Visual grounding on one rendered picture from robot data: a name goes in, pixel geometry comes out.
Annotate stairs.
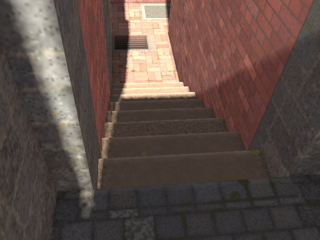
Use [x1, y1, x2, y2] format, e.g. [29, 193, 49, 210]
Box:
[97, 82, 271, 189]

